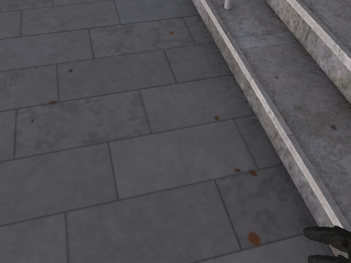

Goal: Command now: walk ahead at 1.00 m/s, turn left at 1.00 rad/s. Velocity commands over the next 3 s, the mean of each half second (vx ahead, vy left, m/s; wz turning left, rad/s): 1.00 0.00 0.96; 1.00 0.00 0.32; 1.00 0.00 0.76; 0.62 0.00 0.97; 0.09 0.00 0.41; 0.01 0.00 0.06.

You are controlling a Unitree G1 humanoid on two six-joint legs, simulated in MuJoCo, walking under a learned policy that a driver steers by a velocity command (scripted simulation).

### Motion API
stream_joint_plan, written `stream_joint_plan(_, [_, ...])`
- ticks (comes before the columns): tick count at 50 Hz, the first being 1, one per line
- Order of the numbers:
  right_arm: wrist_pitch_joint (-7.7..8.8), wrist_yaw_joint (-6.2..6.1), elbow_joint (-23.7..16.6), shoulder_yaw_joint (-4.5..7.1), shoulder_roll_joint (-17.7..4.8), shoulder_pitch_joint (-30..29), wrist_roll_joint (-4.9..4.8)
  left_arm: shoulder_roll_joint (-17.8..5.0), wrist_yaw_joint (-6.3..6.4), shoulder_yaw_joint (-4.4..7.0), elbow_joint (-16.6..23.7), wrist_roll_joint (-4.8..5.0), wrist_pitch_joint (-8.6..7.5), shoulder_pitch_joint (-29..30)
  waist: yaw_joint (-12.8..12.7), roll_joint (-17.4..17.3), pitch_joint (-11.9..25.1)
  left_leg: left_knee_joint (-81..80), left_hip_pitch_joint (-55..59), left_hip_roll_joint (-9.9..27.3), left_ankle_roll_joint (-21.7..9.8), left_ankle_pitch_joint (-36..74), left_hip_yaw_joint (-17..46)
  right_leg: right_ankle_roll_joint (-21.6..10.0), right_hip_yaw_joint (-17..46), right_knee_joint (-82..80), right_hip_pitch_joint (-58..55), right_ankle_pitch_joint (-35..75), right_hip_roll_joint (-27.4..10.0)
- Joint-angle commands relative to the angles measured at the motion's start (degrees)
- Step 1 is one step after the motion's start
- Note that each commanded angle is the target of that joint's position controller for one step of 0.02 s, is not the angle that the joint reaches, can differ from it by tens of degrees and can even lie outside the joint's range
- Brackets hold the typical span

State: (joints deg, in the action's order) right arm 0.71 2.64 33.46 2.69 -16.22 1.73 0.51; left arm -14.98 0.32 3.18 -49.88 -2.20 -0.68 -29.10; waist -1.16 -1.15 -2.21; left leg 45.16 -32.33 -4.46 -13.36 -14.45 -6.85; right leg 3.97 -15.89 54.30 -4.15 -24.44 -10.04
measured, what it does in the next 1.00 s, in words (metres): walks ahead, turning left: right foot, then left foot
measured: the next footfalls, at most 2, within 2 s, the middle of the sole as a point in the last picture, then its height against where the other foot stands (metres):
right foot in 0.40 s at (197, 221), level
left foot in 0.84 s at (99, 168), level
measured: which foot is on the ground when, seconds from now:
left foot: down 0.00-0.40, up 0.42-0.82, down 0.84-1.00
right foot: up 0.00-0.38, down 0.40-0.84, up 0.86-1.00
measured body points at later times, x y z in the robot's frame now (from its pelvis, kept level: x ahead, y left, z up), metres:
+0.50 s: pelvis +0.46 +0.02 +0.03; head +0.49 +0.05 +0.48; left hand +0.50 +0.34 -0.06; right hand +0.66 -0.23 -0.08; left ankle +0.24 +0.02 -0.57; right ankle +0.58 -0.07 -0.69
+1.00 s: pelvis +0.84 +0.30 +0.05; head +0.85 +0.32 +0.50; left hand +0.76 +0.57 -0.08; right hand +1.06 +0.11 -0.07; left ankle +0.81 +0.33 -0.69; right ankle +0.89 +0.13 -0.59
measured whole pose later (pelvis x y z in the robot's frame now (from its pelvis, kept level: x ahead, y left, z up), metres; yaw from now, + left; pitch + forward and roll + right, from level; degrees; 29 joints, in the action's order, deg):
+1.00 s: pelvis +0.84 +0.30 +0.05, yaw +38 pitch +1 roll +0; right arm 3.7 -0.1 48.9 1.8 -16.4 19.0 1.3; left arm -16.2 -1.2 0.7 -43.8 -2.3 -3.4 -15.8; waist -0.9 1.6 -1.2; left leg 27.3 -13.5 -7.4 -7.3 -14.7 -1.1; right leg -1.7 0.8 69.8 27.3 -18.6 -5.6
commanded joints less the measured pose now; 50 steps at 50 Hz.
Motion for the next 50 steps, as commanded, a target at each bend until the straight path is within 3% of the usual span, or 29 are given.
stream_joint_plan(1, [-0.77,-1.80,2.49,6.09,-17.58,19.49,0.76,-5.20,-0.57,0.54,18.87,-0.16,-2.79,11.95,6.10,-8.75,16.54,-24.74,50.41,15.44,-12.30,-14.03,52.04,-1.86,17.25,38.24,52.32,-2.45,8.45])
stream_joint_plan(2, [-0.58,-2.44,3.95,6.17,-15.07,21.11,1.36,-7.41,-0.72,0.83,18.73,0.24,-4.04,14.72,5.94,-3.79,9.76,-31.08,46.43,17.25,-11.57,-17.62,55.04,-2.14,19.13,33.71,55.73,-0.21,6.04])
stream_joint_plan(3, [0.18,-2.76,4.90,5.16,-11.35,19.41,0.82,-8.42,-0.62,0.79,16.88,0.44,-4.51,13.87,3.61,-0.44,3.97,-32.29,38.96,15.79,-10.28,-13.33,51.35,-2.41,19.01,30.08,53.95,2.85,4.63])
stream_joint_plan(5, [2.13,-3.57,5.30,4.00,-9.00,14.95,0.87,-7.64,-0.25,0.03,14.83,-1.54,-3.36,13.27,-0.71,5.00,1.10,-31.43,26.01,10.13,-7.70,-5.29,40.50,-1.69,20.16,24.24,45.61,4.16,1.61])
stream_joint_plan(8, [3.92,-2.85,6.71,3.20,-8.62,18.39,0.30,-7.13,-0.67,-0.63,16.38,-1.66,-0.55,18.25,-0.37,4.51,-1.81,-32.57,18.34,7.23,-7.73,5.81,36.54,0.33,18.98,15.16,45.31,2.44,0.75])
stream_joint_plan(11, [4.65,-2.67,7.76,3.09,-8.57,20.36,0.00,-4.85,-1.48,-1.92,21.07,-0.82,-1.26,31.34,2.45,4.07,-5.46,-35.03,14.21,3.12,-5.57,14.66,31.24,0.77,16.21,-2.12,41.46,15.76,3.15])
stream_joint_plan(15, [4.84,-2.17,9.99,3.85,-10.60,22.77,-0.97,-4.88,-1.54,-2.28,22.00,0.45,-1.50,33.73,4.81,-0.34,-1.32,-33.06,20.87,4.31,-1.91,31.74,31.19,-1.81,15.51,-16.58,31.15,28.83,8.00])
stream_joint_plan(17, [4.72,-2.50,10.26,4.15,-11.89,21.36,-1.11,-6.90,-0.78,-1.49,21.04,0.79,-1.71,29.31,2.52,-0.71,2.14,-26.55,23.67,3.85,1.16,43.88,31.03,-2.92,15.85,-21.99,20.39,26.58,10.97])
stream_joint_plan(18, [4.72,-2.44,10.34,4.50,-13.59,20.68,-0.73,-9.58,-0.01,-0.31,19.57,1.18,-1.91,23.09,-0.61,-1.25,6.51,-18.10,24.95,3.78,2.78,50.67,31.46,-3.31,16.58,-21.50,12.26,22.96,12.27])
stream_joint_plan(19, [4.80,-2.12,9.74,4.95,-15.75,17.16,-0.27,-12.38,0.99,1.21,17.20,1.63,-2.11,11.82,-7.95,-1.47,11.36,-4.95,21.67,2.98,4.07,51.41,30.84,-3.63,16.68,-21.54,0.40,18.69,11.46])
stream_joint_plan(20, [5.44,-1.89,8.55,4.23,-12.75,14.11,0.35,-15.61,2.27,2.91,14.12,0.93,-2.23,-1.34,-13.99,0.05,16.89,11.59,13.71,0.43,5.01,42.16,28.30,-4.56,20.15,-19.31,-13.40,9.00,6.32])
stream_joint_plan(21, [5.67,-2.19,6.78,1.36,-1.68,14.75,0.61,-17.95,2.81,3.22,11.59,-1.53,-2.71,-7.33,-11.97,17.32,20.11,32.38,-0.54,-5.31,5.28,-13.03,22.53,-6.81,37.57,-22.96,-23.95,-5.20,-8.77])
stream_joint_plan(22, [5.39,-2.53,4.74,0.46,-3.33,22.06,-1.60,-19.07,1.60,3.68,13.24,-1.90,-2.76,1.71,-3.55,28.93,25.23,39.27,-8.66,-5.40,5.66,-12.94,18.32,-11.71,67.79,-36.93,-22.14,-12.70,-15.96])
stream_joint_plan(23, [4.30,-2.79,7.62,0.82,-7.40,18.56,0.44,-11.53,0.90,2.62,15.14,-1.25,-2.57,10.76,-2.62,15.88,15.28,37.84,-9.17,0.03,5.35,-4.81,16.41,-12.54,62.07,-39.97,-11.27,-20.79,-12.07])
stream_joint_plan(24, [3.66,-1.88,7.88,0.86,-7.40,15.64,1.54,-7.87,0.55,1.88,14.42,-0.82,-2.56,12.83,-2.17,7.22,8.99,35.91,-8.22,2.41,6.00,-0.77,14.66,-13.47,52.96,-39.12,-2.72,-15.78,-9.90])
stream_joint_plan(25, [3.27,-1.08,7.29,0.49,-6.18,12.49,2.28,-6.61,0.19,1.53,12.59,-1.13,-2.78,11.97,-1.95,2.32,5.79,33.88,-7.40,3.75,6.30,-0.51,14.10,-13.17,46.78,-39.35,2.63,-8.47,-7.81])
stream_joint_plan(29, [2.02,0.80,3.00,-1.52,-1.14,5.99,2.58,-4.85,-1.13,0.41,4.98,0.26,-5.28,5.33,0.40,4.36,-0.74,26.80,-11.51,5.58,6.47,-3.15,16.93,-12.86,33.47,-43.17,9.73,8.23,-6.09])
stream_joint_plan(32, [2.22,1.62,-1.06,-2.27,-2.77,-1.69,2.60,-7.40,-1.27,0.61,3.91,0.63,-6.17,5.91,1.66,4.68,-3.60,14.93,-12.62,5.84,7.27,4.70,14.67,-12.09,22.30,-48.28,12.56,19.24,-4.56])
stream_joint_plan(36, [2.51,3.32,-2.75,-3.42,-1.86,-8.35,2.07,-10.27,-1.70,0.62,1.84,1.78,-6.46,3.06,0.92,2.97,-5.70,-2.91,5.09,4.58,5.71,15.33,3.76,-11.03,11.54,-56.29,18.03,33.70,-2.77])
stream_joint_plan(38, [2.53,2.28,-1.83,-3.12,-2.89,-6.91,2.42,-12.98,-1.42,0.81,0.45,1.74,-6.11,0.74,2.19,5.25,-3.41,-5.78,7.78,1.93,4.18,11.30,0.73,-10.96,8.76,-49.31,9.00,60.03,-3.25])
stream_joint_plan(40, [2.59,0.73,1.81,-1.63,-6.16,4.97,3.05,-16.18,-0.31,1.22,-0.40,1.43,-4.94,0.45,8.80,9.46,5.14,-7.22,20.80,-1.60,2.48,3.60,0.72,-9.67,7.68,-30.43,4.59,79.72,-4.74])
stream_joint_plan(41, [2.64,-0.21,6.00,-0.32,-8.47,16.90,2.68,-16.24,0.11,1.12,0.10,1.60,-4.05,2.20,14.47,9.03,10.51,-12.21,34.12,-1.77,1.65,3.75,1.99,-8.81,6.98,-14.76,8.87,76.79,-2.90])
stream_joint_plan(42, [2.54,-1.37,8.61,1.43,-13.22,24.55,3.34,-11.92,-0.03,0.15,1.74,0.95,-3.74,1.70,15.16,3.69,16.00,-11.95,48.56,7.73,0.95,-7.89,13.62,-8.50,8.33,6.50,21.71,48.19,0.52])
stream_joint_plan(43, [2.28,-2.31,7.52,2.25,-17.10,22.10,3.24,-4.29,-0.92,-1.14,5.01,1.62,-4.07,-2.12,6.69,-11.28,21.78,-18.54,58.19,23.46,-0.95,-16.70,42.28,-6.88,12.24,26.85,39.37,-2.08,9.08])
stream_joint_plan(44, [2.10,-2.68,7.15,2.77,-16.51,22.55,2.13,-9.56,-0.53,-0.30,7.45,2.36,-4.43,1.23,9.22,-7.82,25.53,-27.02,59.01,25.50,-4.58,-15.81,53.90,-8.30,20.07,33.29,47.42,0.06,10.56])
stream_joint_plan(45, [2.67,-2.94,9.10,2.26,-12.83,20.01,1.44,-9.91,-0.34,-0.23,8.47,2.24,-4.55,7.38,7.51,-2.14,13.87,-27.89,51.54,22.11,-4.03,-9.89,43.33,-8.51,19.69,29.78,51.71,5.68,7.07])
stream_joint_plan(46, [3.37,-2.87,10.57,1.82,-10.21,18.88,0.77,-8.23,-0.60,-0.89,8.78,1.77,-4.68,8.81,4.90,-0.61,6.00,-29.35,40.88,19.14,-3.44,-2.26,37.10,-7.93,18.54,24.42,49.44,7.31,4.82])
stream_joint_plan(48, [4.24,-3.09,11.52,0.81,-6.48,16.30,0.69,-6.62,-1.29,-1.42,8.55,-0.45,-3.38,8.45,-0.31,0.77,2.09,-31.83,28.15,13.13,-1.92,1.68,29.81,-6.29,18.87,17.08,42.06,6.61,2.39])
stream_joint_plan(50, [4.83,-3.24,13.06,0.32,-4.53,18.28,-0.03,-5.52,-2.23,-1.66,9.98,-1.53,-2.19,10.97,-1.62,-1.16,-0.56,-34.99,23.73,11.41,-3.69,2.21,28.79,-4.03,18.25,11.23,41.95,3.46,1.69])
Over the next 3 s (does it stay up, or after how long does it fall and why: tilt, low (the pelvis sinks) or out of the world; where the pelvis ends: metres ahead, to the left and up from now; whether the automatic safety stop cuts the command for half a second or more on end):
stays up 1.36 1.18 0.04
